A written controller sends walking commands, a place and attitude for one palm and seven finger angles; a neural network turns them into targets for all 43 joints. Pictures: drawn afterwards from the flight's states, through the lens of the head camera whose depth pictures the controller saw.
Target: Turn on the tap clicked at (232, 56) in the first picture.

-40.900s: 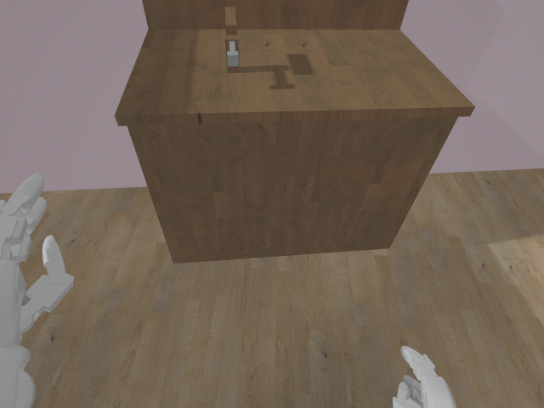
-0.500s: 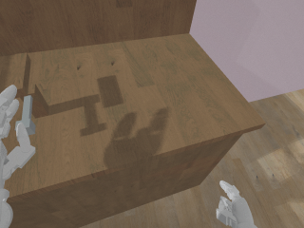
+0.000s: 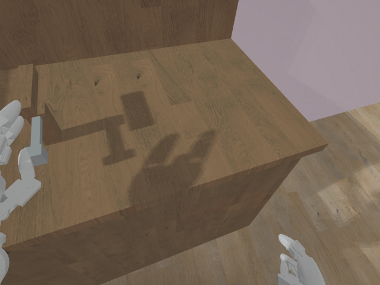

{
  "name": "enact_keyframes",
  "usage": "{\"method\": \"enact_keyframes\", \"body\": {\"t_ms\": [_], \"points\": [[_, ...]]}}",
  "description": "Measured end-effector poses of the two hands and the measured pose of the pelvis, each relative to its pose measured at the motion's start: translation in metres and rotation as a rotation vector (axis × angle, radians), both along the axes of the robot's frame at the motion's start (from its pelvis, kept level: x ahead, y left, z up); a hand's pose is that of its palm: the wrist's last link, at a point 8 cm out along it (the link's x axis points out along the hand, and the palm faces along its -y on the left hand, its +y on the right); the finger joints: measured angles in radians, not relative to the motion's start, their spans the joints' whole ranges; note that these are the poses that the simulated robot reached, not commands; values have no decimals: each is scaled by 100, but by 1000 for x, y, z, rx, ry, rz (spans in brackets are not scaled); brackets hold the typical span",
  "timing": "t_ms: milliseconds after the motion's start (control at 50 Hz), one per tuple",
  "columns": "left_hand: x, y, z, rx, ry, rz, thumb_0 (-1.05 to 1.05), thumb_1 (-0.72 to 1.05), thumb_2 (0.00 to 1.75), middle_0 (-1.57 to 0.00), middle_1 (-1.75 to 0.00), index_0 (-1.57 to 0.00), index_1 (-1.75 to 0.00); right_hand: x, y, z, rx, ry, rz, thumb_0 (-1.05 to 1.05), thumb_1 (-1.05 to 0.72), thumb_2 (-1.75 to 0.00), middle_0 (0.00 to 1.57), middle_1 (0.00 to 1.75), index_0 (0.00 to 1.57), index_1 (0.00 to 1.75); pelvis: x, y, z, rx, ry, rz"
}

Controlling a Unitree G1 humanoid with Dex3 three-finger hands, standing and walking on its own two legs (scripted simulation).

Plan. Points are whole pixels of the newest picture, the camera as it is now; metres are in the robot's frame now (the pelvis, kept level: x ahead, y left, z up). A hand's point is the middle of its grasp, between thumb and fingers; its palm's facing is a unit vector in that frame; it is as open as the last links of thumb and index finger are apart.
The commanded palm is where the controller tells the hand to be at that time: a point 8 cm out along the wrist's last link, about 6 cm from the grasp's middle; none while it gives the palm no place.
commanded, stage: come to a stop and stand still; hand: left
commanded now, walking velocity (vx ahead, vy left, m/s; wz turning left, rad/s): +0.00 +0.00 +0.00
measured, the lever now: (36, 155) +0.30 +0.30 +0.12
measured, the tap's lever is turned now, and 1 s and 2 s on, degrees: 0 0 0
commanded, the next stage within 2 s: look again from close up in 1.04 s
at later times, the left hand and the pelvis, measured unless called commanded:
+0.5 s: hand (7, 203) +0.19 +0.26 +0.17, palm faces +0.47 -0.82 -0.34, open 7.4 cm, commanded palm +0.13 +0.28 +0.18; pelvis -0.02 -0.01 +0.00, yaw +2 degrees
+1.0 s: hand (47, 180) +0.23 +0.23 +0.17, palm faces +0.38 -0.83 -0.41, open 7.4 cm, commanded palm +0.17 +0.26 +0.18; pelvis +0.00 -0.02 +0.00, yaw -1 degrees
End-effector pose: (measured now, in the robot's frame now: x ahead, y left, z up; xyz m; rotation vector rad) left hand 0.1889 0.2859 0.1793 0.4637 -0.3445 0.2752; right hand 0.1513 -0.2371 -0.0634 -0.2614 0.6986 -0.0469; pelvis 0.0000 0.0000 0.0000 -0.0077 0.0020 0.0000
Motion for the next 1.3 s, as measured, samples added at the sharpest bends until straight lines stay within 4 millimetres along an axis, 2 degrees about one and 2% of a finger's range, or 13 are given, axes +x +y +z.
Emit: {"method": "enact_keyframes", "body": {"t_ms": [80, 180, 340, 440, 480, 540, 620, 740, 820, 920, 1020, 1160, 1300], "points": [[-16, 14, -15, -20, 44, 34, 1, 88, 90, -21, -30, -22, -30, -9, 1, -3, -37, 42, 12, 1, -90, -90, 20, 30, 20, 30, -8, 3, -1, -1, -8, 22], [-34, 31, -7, -36, -26, 103, 2, 88, 90, -21, -30, -22, -30, -10, 16, -7, -28, 54, 56, 1, -90, -90, 20, 30, 20, 30, -19, 6, -2, -2, -19, 43], [-49, 24, 2, -67, -104, 121, 1, 89, 90, -21, -30, -21, -30, 1, 50, -8, 62, -13, 98, 1, -90, -90, 20, 30, 20, 30, -26, 5, -3, 0, -26, 47], [-45, 18, -3, -90, -73, 132, 1, 89, 90, -21, -30, -21, -30, 9, 56, -7, 95, -34, 108, 1, -90, -90, 20, 30, 20, 30, -24, -1, -3, -3, -27, 47], [-43, 14, -4, -98, -59, 130, 1, 89, 90, -20, -30, -21, -30, 11, 53, -7, 95, -37, 106, 1, -90, -90, 20, 30, 20, 30, -22, -4, -2, -5, -27, 48], [-30, 26, 23, 83, -123, 152, 2, 88, 90, -21, -30, -21, -30, 11, 44, -9, 64, -21, 124, 1, -90, -90, 20, 30, 20, 30, -25, -12, -4, 0, -37, 34], [-14, 19, 46, 60, -197, 159, 2, 89, 90, -21, -30, -21, -30, 10, 26, -11, 98, -33, 84, 1, -90, -90, 20, 30, 20, 30, -24, -15, -5, 1, -52, 8], [-3, -33, 13, 49, 31, -5, 1, 89, 90, -20, -30, -20, -30, -2, -7, -10, 98, -45, -73, 1, -90, -90, 20, 30, 20, 30, -11, -17, -1, 6, -37, -25], [-1, -30, -9, 29, 145, 5, 1, 88, 90, -21, -30, -21, -30, -12, -25, -10, 34, 0, -129, 1, -90, -90, 20, 30, 20, 30, -4, -19, 1, 7, -33, -30], [1, -18, -4, 16, 104, 69, 2, 88, 90, -22, -30, -22, -30, -11, -33, -10, -15, 37, -113, 1, -90, -90, 20, 30, 20, 30, 0, -19, 2, 2, -38, -24], [1, -17, 6, 5, 34, 70, 2, 89, 90, -21, -30, -21, -30, 5, -22, -5, -10, 9, -88, 1, -90, -90, 20, 30, 20, 30, 3, -15, 2, -3, -36, -20], [-2, -8, -2, -23, 62, 63, 1, 89, 90, -21, -30, -21, -30, 30, 7, 7, 27, -60, -50, 1, -90, -90, 20, 30, 20, 30, 3, -6, 4, -5, -37, -21], [-11, 6, -4, -51, 49, 87, 1, 89, 90, -21, -30, -21, -30, 38, 33, 13, 38, -74, 6, 1, -90, -90, 20, 30, 20, 30, -2, 3, 4, -7, -43, -12]]}}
